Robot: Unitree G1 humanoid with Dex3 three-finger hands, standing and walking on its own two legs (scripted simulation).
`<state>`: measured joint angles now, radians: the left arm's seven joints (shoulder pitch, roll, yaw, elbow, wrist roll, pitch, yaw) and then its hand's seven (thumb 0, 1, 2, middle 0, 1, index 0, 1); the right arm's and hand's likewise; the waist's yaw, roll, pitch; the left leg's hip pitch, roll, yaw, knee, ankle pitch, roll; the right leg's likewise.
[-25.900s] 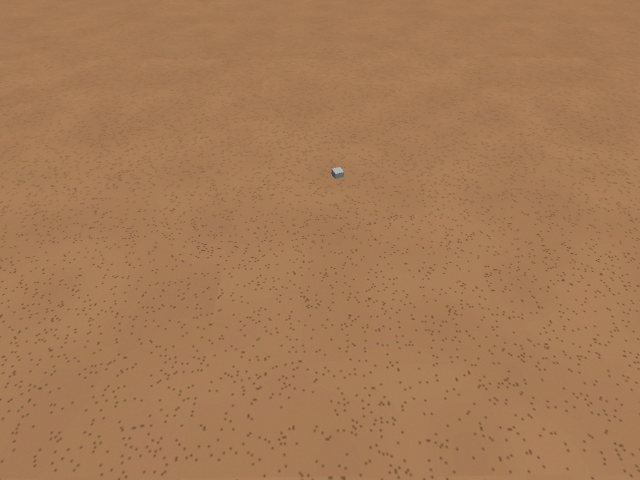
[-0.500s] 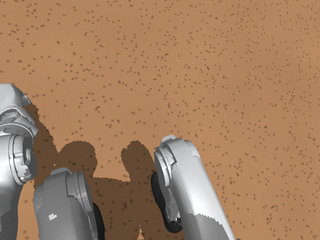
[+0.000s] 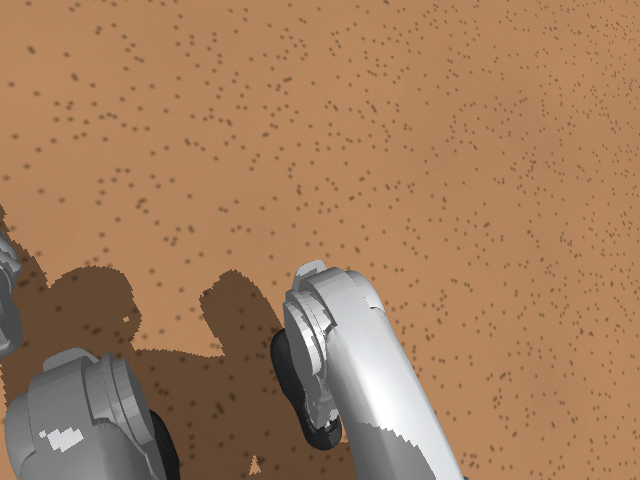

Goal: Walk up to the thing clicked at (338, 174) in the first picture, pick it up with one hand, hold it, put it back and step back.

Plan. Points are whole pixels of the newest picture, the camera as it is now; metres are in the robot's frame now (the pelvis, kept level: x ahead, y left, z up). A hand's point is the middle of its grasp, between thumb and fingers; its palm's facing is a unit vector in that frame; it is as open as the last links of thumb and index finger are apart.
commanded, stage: rest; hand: left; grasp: from above
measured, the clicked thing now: out of the picture +0.48 +0.28 -0.25
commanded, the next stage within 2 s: open in 1.28 s
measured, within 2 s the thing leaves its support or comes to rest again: rests again in 0.90 s
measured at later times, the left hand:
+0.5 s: hand out of the picture +0.48 +0.26 -0.24, palm faces -0.32 -0.30 -0.90, open 5.5 cm
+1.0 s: hand out of the picture +0.48 +0.25 -0.25, palm faces -0.33 -0.29 -0.90, open 5.6 cm
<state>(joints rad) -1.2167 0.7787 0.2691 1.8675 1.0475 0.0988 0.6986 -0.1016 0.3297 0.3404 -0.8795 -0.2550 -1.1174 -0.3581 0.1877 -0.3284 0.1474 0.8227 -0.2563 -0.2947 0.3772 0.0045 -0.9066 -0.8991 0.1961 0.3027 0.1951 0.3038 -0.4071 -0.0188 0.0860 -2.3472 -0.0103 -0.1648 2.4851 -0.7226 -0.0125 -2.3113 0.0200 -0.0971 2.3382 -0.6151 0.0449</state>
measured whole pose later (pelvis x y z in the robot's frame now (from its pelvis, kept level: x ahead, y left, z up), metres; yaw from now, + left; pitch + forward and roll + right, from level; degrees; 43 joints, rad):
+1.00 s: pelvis -0.01 +0.01 +0.01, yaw -4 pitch +30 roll -14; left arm -1.26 0.95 0.21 1.90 1.00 0.09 0.76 -0.14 0.39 0.25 -0.90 -0.20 -1.18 -0.30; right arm 0.17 -0.37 0.30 0.72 -0.26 -0.34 0.41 0.01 -0.91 -0.90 0.20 0.30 0.19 0.30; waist -0.48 -0.11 0.22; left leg -2.32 0.00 -0.24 2.50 -0.72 0.00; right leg -2.25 0.04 -0.16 2.29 -0.59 0.06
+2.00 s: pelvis -0.01 +0.01 +0.02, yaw -5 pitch +29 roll -16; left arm -1.27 0.98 0.14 1.87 0.95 0.11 0.73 0.00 -0.17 0.74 -0.46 -0.66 -0.44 -0.68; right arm 0.16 -0.40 0.35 0.67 -0.26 -0.35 0.37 0.02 -0.91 -0.90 0.20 0.30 0.20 0.30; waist -0.50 -0.14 0.26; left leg -2.30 0.00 -0.26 2.47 -0.71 0.00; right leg -2.21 0.05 -0.18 2.24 -0.57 0.07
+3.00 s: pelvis -0.01 +0.00 +0.03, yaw +0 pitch +32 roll -10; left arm -0.92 0.70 0.01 1.30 1.05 0.04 0.24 0.00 -0.48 0.99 -0.15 -0.93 -0.13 -0.95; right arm 0.19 -0.34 0.10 0.69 -0.12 -0.11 0.29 0.01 -0.92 -0.91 0.20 0.30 0.20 0.30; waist -0.29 0.04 -0.03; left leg -2.25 0.00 -0.15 2.38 -0.71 0.01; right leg -2.20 0.02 -0.09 2.23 -0.61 0.04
